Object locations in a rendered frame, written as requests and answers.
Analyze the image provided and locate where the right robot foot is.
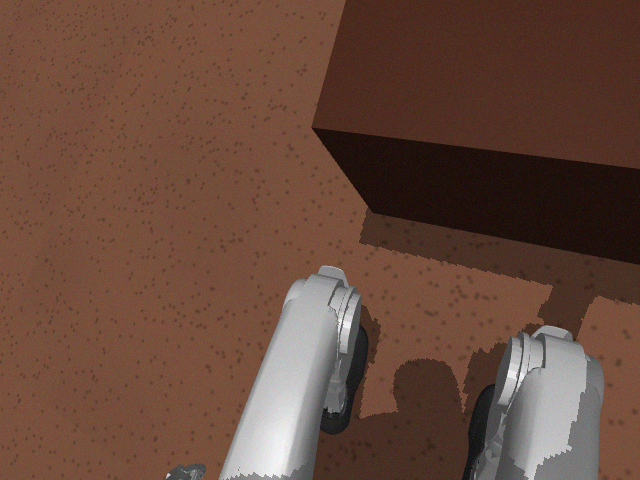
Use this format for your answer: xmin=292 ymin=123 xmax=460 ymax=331
xmin=462 ymin=384 xmax=495 ymax=480

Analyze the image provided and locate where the left robot foot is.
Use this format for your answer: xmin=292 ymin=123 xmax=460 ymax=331
xmin=320 ymin=325 xmax=368 ymax=435

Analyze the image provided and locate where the left robot hand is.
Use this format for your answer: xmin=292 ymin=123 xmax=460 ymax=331
xmin=165 ymin=464 xmax=206 ymax=480

